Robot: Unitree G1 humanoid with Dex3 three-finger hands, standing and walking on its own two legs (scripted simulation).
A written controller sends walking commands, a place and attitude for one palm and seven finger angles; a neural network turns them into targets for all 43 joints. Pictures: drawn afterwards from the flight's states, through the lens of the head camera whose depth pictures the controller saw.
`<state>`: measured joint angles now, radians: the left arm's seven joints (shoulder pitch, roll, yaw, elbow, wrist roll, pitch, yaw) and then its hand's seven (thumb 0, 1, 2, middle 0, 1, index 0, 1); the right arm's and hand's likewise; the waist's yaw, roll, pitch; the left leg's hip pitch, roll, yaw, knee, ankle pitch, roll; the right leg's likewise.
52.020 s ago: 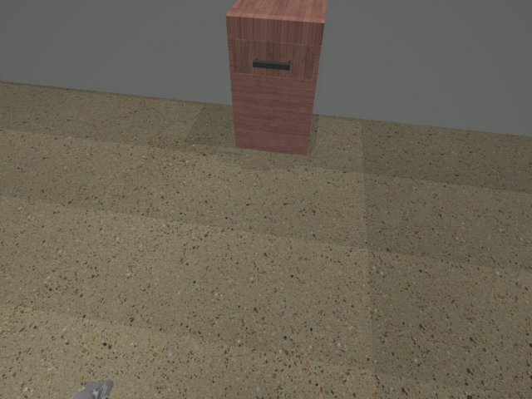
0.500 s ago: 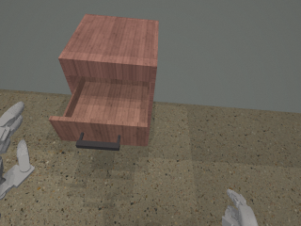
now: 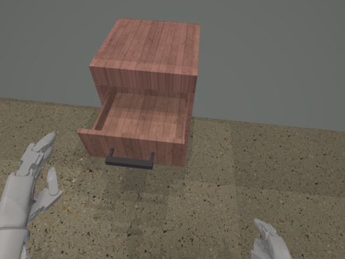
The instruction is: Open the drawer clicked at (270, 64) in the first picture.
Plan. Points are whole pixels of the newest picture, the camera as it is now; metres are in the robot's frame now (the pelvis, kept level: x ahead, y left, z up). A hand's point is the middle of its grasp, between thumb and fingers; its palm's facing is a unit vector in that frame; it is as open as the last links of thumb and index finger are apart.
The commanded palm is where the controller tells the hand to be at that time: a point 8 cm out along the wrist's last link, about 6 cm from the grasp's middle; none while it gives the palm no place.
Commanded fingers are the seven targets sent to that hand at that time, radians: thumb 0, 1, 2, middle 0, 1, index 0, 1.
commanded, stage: let the arm hang, fingers relaxed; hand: left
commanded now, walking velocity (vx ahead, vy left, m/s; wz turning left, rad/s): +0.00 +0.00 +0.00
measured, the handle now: (130, 157) +0.48 +0.19 -0.21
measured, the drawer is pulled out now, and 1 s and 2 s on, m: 0.26 0.26 0.26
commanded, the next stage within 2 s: look to check the result in 1.04 s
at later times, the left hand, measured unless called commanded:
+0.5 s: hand out of the picture -0.03 +0.17 -0.17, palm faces +0.00 -0.98 -0.21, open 7.2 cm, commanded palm none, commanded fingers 0.00 0.90 0.90 -0.20 -0.30 -0.20 -0.30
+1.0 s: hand out of the picture +0.00 +0.14 -0.17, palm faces +0.00 -0.99 -0.15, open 7.3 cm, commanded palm none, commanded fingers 0.00 0.90 0.90 -0.20 -0.30 -0.20 -0.30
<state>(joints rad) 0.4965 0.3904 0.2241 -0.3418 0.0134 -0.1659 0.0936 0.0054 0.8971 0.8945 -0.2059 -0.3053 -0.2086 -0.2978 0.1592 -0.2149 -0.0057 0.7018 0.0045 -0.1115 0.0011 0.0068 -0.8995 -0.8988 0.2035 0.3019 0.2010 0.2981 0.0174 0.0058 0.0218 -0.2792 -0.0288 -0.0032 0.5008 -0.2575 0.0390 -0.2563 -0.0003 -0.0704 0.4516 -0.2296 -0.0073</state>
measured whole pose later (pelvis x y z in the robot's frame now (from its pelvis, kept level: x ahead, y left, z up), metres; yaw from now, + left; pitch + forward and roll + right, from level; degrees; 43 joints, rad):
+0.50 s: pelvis +0.00 -0.01 +0.00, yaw -1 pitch -2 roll -1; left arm 0.33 0.18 -0.01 1.09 0.00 0.02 0.03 0.00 0.94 0.89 -0.20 -0.30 -0.20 -0.30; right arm 0.32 -0.15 0.01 1.07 -0.01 0.02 -0.03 0.00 -0.91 -0.90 0.20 0.30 0.20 0.30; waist 0.00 0.00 0.11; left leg -0.17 -0.02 0.01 0.43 -0.23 0.03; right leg -0.16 0.01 -0.06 0.40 -0.21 -0.03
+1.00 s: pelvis +0.01 -0.01 +0.00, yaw -2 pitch -2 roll +0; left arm 0.30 0.12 0.00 1.12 0.00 0.00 0.04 0.01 0.92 0.89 -0.20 -0.30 -0.20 -0.30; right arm 0.34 -0.10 0.01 1.12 -0.01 -0.01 -0.04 0.00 -0.91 -0.90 0.20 0.30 0.20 0.30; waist -0.01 -0.01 0.06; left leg -0.14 -0.02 0.02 0.42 -0.25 0.02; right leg -0.15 0.02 -0.04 0.41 -0.23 -0.03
